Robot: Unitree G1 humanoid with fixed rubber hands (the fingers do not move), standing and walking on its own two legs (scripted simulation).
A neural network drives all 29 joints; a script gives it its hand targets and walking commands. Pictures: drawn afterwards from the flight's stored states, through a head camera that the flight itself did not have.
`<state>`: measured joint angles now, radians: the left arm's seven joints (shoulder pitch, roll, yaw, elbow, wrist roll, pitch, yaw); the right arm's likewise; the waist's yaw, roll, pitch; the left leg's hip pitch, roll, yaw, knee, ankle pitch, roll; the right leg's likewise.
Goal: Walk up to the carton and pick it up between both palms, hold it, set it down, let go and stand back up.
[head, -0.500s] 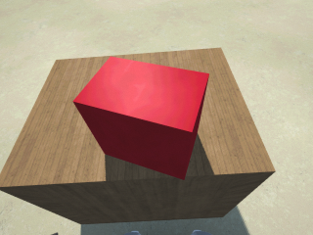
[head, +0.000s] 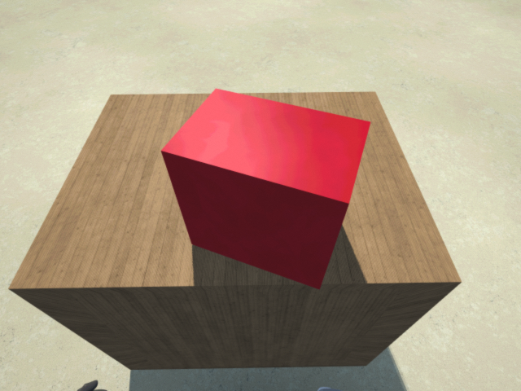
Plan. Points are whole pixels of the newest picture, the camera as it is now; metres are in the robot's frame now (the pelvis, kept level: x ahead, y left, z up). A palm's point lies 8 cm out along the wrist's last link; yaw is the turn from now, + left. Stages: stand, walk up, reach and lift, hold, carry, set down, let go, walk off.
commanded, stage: walk up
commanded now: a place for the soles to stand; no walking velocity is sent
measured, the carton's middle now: (269, 191) +0.44 -0.01 +0.06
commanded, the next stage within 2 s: reach and lift in 1.14 s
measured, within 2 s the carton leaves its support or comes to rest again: neither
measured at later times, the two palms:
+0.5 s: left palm out of the picture +0.12 +0.30 -0.09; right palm out of the picture +0.08 -0.33 -0.10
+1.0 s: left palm out of the picture +0.12 +0.29 -0.09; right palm out of the picture +0.09 -0.35 -0.10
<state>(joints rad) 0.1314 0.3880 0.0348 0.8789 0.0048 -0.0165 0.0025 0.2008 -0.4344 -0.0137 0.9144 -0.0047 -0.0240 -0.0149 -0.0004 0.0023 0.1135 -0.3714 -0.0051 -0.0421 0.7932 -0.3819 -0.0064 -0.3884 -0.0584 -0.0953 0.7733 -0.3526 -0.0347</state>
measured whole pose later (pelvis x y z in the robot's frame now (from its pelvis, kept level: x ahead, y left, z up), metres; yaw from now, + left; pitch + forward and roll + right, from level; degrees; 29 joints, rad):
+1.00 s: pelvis +0.00 -0.02 +0.00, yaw +1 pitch -3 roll +0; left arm 0.08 0.39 0.03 0.89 0.00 0.02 -0.03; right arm 0.18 -0.43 -0.01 0.96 0.00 -0.05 -0.02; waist 0.00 0.00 0.11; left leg -0.35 0.00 -0.06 0.77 -0.38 -0.01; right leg -0.37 -0.04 -0.11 0.77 -0.35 -0.03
